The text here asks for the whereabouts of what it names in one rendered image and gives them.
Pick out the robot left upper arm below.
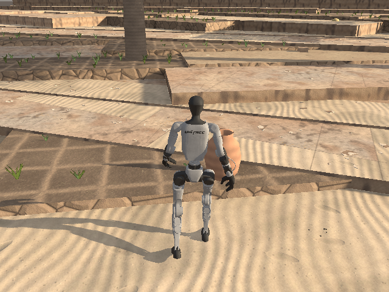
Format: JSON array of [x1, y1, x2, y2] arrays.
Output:
[[166, 122, 183, 154]]

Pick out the robot right forearm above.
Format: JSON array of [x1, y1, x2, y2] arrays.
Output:
[[219, 147, 233, 177]]

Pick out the robot right upper arm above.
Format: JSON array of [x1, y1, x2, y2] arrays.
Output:
[[208, 123, 225, 157]]

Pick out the right robot foot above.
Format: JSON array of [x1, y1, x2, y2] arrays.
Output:
[[201, 228, 210, 242]]

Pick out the left robot foot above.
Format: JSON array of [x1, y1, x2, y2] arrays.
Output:
[[171, 247, 181, 259]]

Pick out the robot foot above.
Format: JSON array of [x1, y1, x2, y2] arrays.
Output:
[[201, 228, 210, 242], [171, 247, 181, 259]]

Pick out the robot right hand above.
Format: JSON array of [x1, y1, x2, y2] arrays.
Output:
[[221, 175, 235, 192]]

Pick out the robot left hand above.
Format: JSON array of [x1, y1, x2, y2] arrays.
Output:
[[162, 158, 176, 168]]

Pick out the robot left forearm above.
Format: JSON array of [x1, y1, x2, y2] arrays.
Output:
[[163, 144, 172, 161]]

